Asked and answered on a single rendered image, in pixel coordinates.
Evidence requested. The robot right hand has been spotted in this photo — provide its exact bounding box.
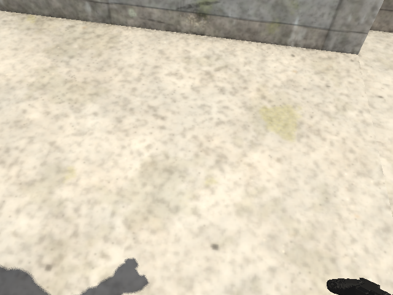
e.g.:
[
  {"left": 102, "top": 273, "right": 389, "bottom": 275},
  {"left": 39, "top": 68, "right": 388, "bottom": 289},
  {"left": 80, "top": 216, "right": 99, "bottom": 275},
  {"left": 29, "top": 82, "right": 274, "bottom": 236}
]
[{"left": 327, "top": 278, "right": 391, "bottom": 295}]

